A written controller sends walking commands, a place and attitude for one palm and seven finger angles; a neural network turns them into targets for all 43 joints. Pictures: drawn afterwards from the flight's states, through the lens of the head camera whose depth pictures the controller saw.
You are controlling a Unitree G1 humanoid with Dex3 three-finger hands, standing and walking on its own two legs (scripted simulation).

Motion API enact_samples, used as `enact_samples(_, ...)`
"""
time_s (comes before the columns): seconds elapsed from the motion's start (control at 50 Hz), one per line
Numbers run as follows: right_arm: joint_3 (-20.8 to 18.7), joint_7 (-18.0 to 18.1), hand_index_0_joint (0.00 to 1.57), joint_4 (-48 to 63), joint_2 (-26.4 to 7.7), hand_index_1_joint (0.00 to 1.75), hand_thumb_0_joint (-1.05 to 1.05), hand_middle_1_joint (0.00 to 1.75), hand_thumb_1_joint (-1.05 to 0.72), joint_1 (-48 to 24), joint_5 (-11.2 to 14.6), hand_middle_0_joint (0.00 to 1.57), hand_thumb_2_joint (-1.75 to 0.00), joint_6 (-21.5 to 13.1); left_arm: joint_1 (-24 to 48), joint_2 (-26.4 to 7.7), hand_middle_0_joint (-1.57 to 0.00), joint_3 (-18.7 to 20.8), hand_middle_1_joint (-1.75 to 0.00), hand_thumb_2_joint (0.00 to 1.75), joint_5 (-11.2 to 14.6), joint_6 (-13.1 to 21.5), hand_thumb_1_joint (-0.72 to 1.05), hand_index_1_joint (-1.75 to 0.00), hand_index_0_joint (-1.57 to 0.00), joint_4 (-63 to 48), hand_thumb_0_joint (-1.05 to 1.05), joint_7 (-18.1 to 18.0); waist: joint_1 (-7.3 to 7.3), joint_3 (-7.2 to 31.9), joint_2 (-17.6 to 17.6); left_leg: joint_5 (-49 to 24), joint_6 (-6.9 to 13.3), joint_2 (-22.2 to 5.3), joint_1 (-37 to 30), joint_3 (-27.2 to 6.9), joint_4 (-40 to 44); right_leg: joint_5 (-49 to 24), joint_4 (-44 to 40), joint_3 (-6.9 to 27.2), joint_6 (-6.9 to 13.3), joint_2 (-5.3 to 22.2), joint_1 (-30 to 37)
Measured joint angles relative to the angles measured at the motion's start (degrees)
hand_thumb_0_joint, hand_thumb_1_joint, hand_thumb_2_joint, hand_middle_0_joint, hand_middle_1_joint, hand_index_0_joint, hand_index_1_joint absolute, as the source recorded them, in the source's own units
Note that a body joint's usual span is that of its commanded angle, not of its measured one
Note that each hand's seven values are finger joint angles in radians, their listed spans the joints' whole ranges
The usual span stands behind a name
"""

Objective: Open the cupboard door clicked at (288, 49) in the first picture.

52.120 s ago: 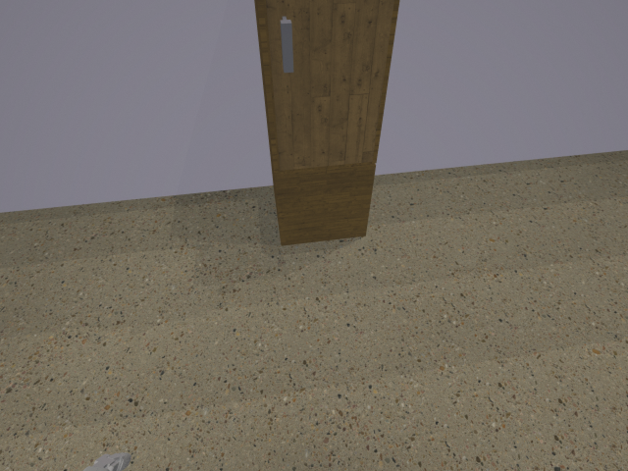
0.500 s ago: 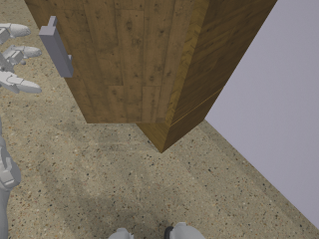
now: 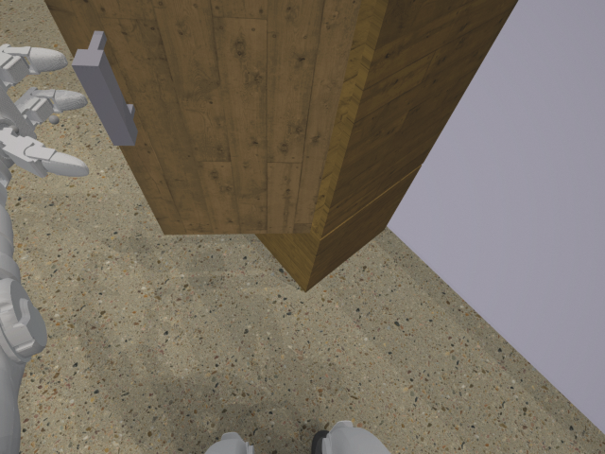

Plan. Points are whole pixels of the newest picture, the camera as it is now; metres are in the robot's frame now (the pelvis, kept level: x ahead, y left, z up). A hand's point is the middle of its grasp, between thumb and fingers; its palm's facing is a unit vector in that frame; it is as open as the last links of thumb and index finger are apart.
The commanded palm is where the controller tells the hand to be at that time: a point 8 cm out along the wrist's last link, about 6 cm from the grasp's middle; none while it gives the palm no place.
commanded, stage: slide the fingers in behind the handle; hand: left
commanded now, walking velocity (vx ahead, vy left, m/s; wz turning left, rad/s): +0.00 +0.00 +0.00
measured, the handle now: (112, 90) +0.55 +0.21 +0.12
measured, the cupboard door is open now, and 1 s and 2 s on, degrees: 53 53 52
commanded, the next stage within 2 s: close the thumb around the handle in 1.42 s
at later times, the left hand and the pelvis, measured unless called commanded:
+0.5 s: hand (90, 115) +0.50 +0.23 +0.13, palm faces -0.02 -1.00 -0.02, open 14.0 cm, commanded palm +0.48 +0.27 +0.12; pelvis +0.00 -0.01 +0.00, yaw +0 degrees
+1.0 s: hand (121, 116) +0.50 +0.20 +0.12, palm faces -0.03 -1.00 +0.02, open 14.0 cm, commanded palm +0.48 +0.24 +0.12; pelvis +0.00 -0.01 +0.00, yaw +0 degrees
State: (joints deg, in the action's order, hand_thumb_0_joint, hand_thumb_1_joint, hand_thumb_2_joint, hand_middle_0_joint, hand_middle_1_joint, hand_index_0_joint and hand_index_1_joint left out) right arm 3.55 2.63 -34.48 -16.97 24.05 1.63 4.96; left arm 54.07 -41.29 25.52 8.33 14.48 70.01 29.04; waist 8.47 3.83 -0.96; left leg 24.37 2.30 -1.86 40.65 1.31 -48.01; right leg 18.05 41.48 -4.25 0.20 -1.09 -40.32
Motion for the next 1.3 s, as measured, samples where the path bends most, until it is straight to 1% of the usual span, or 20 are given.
enact_samples(0.14, -0.47, -0.18, 0.21, 0.17, -0.12, 0.30, 0.01, 0.30, -0.91, -0.38, -0.30, 0.20, -0.90, -0.74, -0.38, 2.59, -0.30, 0.13, -1.20, 0.30, -0.46, 1.45, -0.50, -1.20, -0.30, -2.00, -0.01, -2.22, 0.36, 0.10, 0.10, -0.21, -0.18, -0.13, 0.22, 0.27, -0.04, -0.17, 0.33, 0.28, 0.15, -0.11, -0.49)
enact_samples(0.28, -0.27, -0.28, 0.21, 0.69, 0.00, 0.30, 0.01, 0.30, -0.91, -0.55, -0.17, 0.20, -0.90, -0.96, 0.20, 2.94, -0.30, 0.25, -1.20, 0.30, -1.76, 0.60, -0.50, -1.20, -0.30, -0.86, -0.01, -4.64, 0.93, 0.01, -0.19, -0.26, -0.30, -0.27, 0.07, 0.52, 0.09, -0.14, 0.55, 0.53, 0.32, -0.26, -0.63)
enact_samples(0.36, -0.25, -0.37, 0.21, 0.69, 0.26, 0.30, 0.01, 0.30, -0.91, -0.25, -0.18, 0.20, -0.90, -1.07, -0.49, 3.00, -0.30, 0.59, -1.20, 0.30, -1.70, 1.15, -0.50, -1.20, -0.31, -1.40, -0.01, -5.26, 0.71, -0.05, -0.22, -0.33, -0.41, -0.38, -0.24, 0.76, 0.43, -0.15, 0.49, 0.78, 0.42, -0.39, -0.56)
enact_samples(0.48, -0.28, -0.40, 0.21, -0.02, 0.40, 0.30, 0.01, 0.30, -0.91, 0.12, -0.09, 0.20, -0.90, -1.07, -0.58, 3.76, -0.30, -0.52, -1.20, 0.30, -0.87, 1.42, -0.50, -1.20, -0.30, -1.56, -0.01, -4.92, 0.27, 0.05, -0.31, -0.30, -0.60, -0.40, -0.69, 0.47, 0.71, 0.01, 0.27, 0.52, 0.60, -0.43, -0.04)
enact_samples(0.54, -0.49, -0.40, 0.21, -0.31, 0.31, 0.30, 0.01, 0.30, -0.91, 0.07, -0.16, 0.20, -0.90, -1.22, -0.39, 4.59, -0.30, -1.43, -1.20, 0.30, -0.66, 1.14, -0.50, -1.20, -0.30, -1.86, -0.01, -5.07, 0.14, 0.03, -0.44, -0.31, -0.64, -0.31, -0.74, 0.26, 0.77, 0.11, 0.23, 0.32, 0.64, -0.34, 0.10)
enact_samples(0.62, -0.72, -0.44, 0.21, -0.43, 0.24, 0.30, 0.01, 0.30, -0.91, -0.22, -0.25, 0.20, -0.90, -1.43, -0.35, 5.63, -0.30, -1.49, -1.20, 0.30, -0.17, 1.16, -0.50, -1.20, -0.30, -2.03, -0.01, -6.07, 0.06, 0.05, -0.39, -0.31, -0.67, -0.24, -0.87, 0.28, 0.91, 0.22, 0.30, 0.35, 0.66, -0.29, 0.13)
enact_samples(0.74, -0.93, -0.75, 0.21, -0.39, 0.30, 0.30, 0.01, 0.30, -0.91, -0.55, -0.37, 0.20, -0.90, -1.67, -0.27, 6.21, -0.30, -1.63, -1.20, 0.30, -0.79, 1.45, -0.50, -1.21, -0.31, -2.44, -0.01, -7.49, -0.04, 0.14, -0.17, -0.30, -0.73, -0.21, -0.77, 0.22, 0.89, 0.34, 0.45, 0.31, 0.71, -0.26, -0.01)
enact_samples(0.84, -1.04, -0.91, 0.20, -0.29, 0.38, 0.30, 0.01, 0.30, -0.91, -0.64, -0.32, 0.20, -0.90, -1.53, -1.28, 6.84, -0.30, -2.10, -1.20, 0.30, -0.73, 1.36, -0.50, -1.21, -0.30, -3.30, -0.01, -7.30, -0.14, 0.43, -0.11, -0.22, -0.73, -0.30, -1.16, 0.31, 1.05, 0.33, 0.23, 0.41, 0.72, -0.37, 0.35)
enact_samples(0.94, -1.30, -1.07, 0.20, -0.56, 0.46, 0.30, 0.01, 0.30, -0.91, -0.63, -0.37, 0.20, -0.90, -1.73, -1.77, 9.24, -0.30, -3.87, -1.20, 0.30, -0.24, 1.41, -0.50, -1.20, -0.30, -4.48, -0.01, -8.04, -0.44, 0.45, -0.45, -0.10, -0.64, -0.10, -1.70, 0.15, 1.06, 0.50, 0.17, 0.28, 0.59, -0.18, 1.01)
enact_samples(1.06, -1.35, -1.48, 0.20, -0.38, 0.95, 0.30, 0.01, 0.30, -0.91, -0.88, -0.58, 0.20, -0.90, -2.04, -2.40, 11.18, -0.30, -3.00, -1.20, 0.30, -0.69, 1.71, -0.50, -1.20, -0.30, -5.17, -0.01, -10.64, -0.26, 0.87, -0.54, -0.02, -0.54, -0.03, -2.28, 0.67, 1.25, 0.60, 0.37, 0.80, 0.47, -0.12, 1.23)
enact_samples(1.16, -1.07, -1.68, 0.20, -0.05, 1.29, 0.30, 0.01, 0.30, -0.91, -0.91, -0.48, 0.20, -0.90, -1.85, -3.14, 10.78, -0.30, -2.58, -1.20, 0.30, -1.69, 2.11, -0.50, -1.20, -0.30, -4.74, -0.01, -11.59, -0.31, 0.76, -0.61, -0.01, -0.47, -0.05, -2.78, 1.11, 1.35, 0.63, 0.61, 1.24, 0.42, -0.15, 1.42)
enact_samples(1.3, -1.10, -1.45, 0.20, -0.81, 1.29, 0.30, 0.01, 0.30, -0.91, -0.62, -0.41, 0.20, -0.90, -2.12, -2.77, 11.08, -0.30, -3.55, -1.20, 0.30, -0.89, 2.78, -0.50, -1.20, -0.30, -4.84, -0.02, -10.89, -0.79, 0.43, -0.72, -0.29, -0.51, 0.10, -2.97, 0.81, 1.36, 0.45, 0.53, 0.96, 0.47, -0.01, 1.78)
